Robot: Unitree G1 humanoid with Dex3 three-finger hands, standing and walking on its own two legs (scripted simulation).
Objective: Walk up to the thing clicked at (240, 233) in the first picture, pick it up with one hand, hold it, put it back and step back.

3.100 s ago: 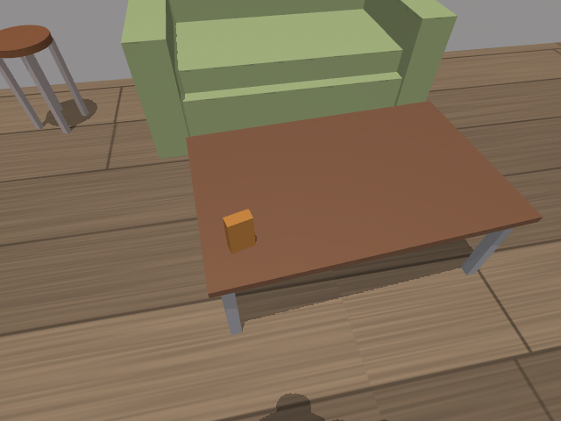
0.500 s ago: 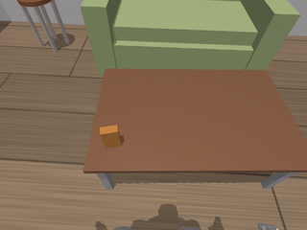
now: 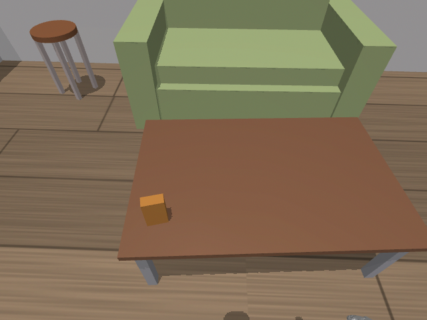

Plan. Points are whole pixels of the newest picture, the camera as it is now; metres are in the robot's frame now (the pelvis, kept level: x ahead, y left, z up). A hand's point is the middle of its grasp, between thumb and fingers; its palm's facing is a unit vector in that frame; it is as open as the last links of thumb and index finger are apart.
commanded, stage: walk up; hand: left
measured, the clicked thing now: (154, 210) +0.52 +0.20 -0.32
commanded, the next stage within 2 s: stand in 0.52 s
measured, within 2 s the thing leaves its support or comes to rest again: neither
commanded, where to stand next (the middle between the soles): +0.07 +0.01 m, yaw -2 degrees
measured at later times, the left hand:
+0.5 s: hand out of the picture +0.10 +0.25 -0.15, palm faces -0.05 -0.93 -0.35, open 7.4 cm
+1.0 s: hand out of the picture +0.10 +0.24 -0.15, palm faces -0.04 -0.94 -0.34, open 7.4 cm
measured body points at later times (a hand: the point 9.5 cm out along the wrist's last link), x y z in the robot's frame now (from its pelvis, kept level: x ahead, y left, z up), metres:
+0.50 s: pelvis +0.01 +0.00 +0.00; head +0.03 +0.00 +0.45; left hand +0.11 +0.30 -0.13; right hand +0.08 -0.30 -0.13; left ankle +0.01 +0.10 -0.74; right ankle +0.02 -0.13 -0.74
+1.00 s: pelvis +0.02 -0.01 +0.01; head +0.03 -0.01 +0.46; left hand +0.10 +0.29 -0.13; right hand +0.11 -0.31 -0.13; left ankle +0.01 +0.10 -0.74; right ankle +0.02 -0.13 -0.74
